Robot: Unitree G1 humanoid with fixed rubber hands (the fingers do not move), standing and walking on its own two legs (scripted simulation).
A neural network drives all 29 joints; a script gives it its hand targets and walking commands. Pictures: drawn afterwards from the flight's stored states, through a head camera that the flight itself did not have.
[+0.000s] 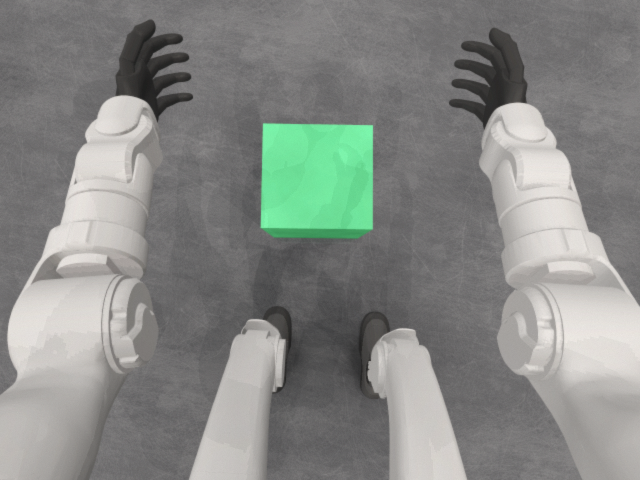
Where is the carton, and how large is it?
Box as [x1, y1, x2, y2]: [261, 124, 372, 238]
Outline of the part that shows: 263,124 261,228 274,237 357,238 372,229 372,125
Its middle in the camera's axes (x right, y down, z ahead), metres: +0.00 -0.11 +0.86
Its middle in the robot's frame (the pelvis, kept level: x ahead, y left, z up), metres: +0.51 +0.04 -0.52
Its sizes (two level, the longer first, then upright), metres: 0.210 0.200 0.250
